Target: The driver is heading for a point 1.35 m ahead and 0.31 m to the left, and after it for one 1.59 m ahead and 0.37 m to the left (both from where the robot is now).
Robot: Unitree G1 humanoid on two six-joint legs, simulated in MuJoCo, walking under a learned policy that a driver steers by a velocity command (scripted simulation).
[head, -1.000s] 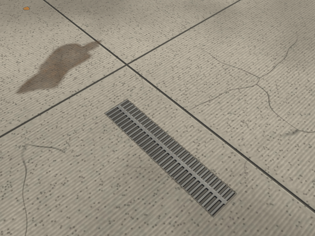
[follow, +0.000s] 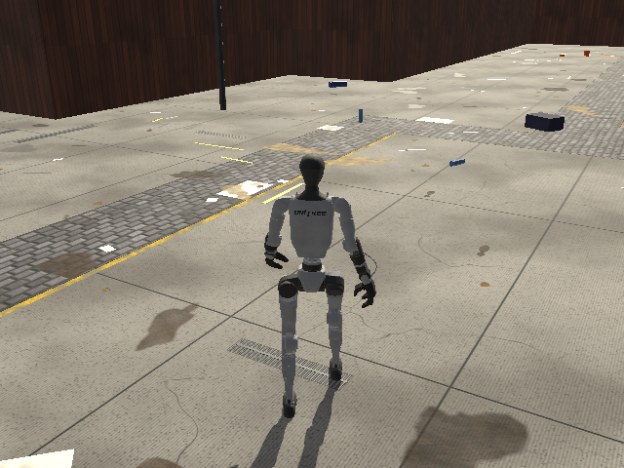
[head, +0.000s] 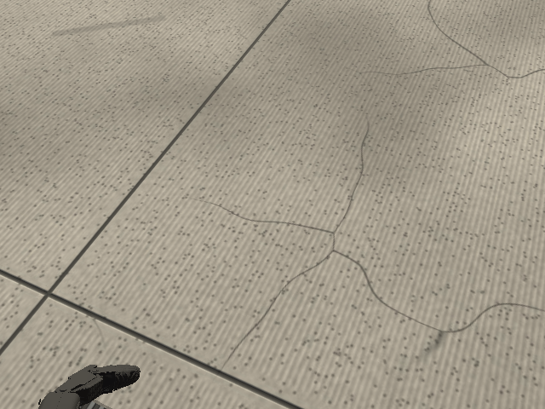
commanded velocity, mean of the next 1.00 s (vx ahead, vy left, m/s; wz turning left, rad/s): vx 0.27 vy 0.00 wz -0.01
